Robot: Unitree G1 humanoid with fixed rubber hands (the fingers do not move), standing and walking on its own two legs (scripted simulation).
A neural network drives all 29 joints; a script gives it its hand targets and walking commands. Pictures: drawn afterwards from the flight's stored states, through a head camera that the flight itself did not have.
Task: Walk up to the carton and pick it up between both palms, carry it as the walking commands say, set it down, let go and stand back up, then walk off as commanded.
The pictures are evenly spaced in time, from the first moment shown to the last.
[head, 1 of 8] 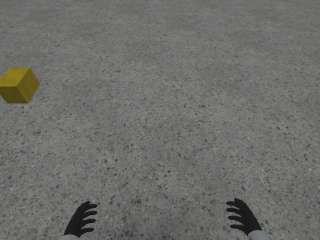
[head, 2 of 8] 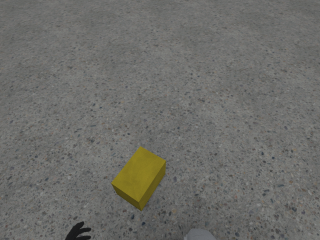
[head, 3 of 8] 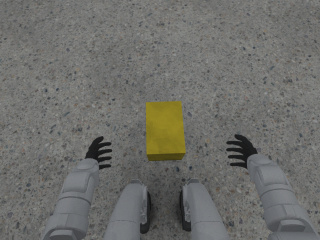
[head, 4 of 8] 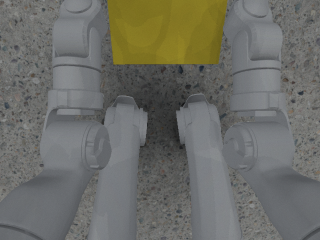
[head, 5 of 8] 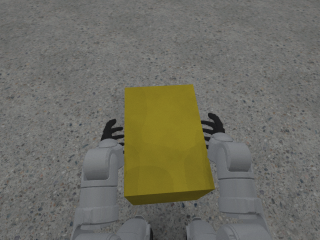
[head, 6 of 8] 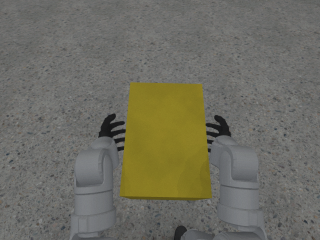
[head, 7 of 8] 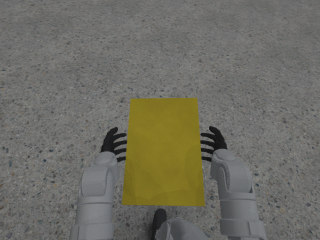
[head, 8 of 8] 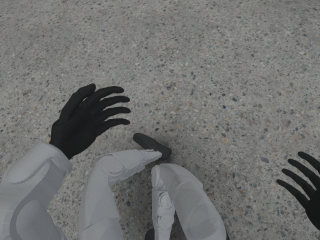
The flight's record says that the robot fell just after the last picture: yes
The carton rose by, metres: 0.69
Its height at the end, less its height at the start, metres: +0.00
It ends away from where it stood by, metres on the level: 1.99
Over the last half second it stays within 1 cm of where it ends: yes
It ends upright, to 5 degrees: no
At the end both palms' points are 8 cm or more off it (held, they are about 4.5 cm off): yes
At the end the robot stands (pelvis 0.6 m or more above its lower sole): no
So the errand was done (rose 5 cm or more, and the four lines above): no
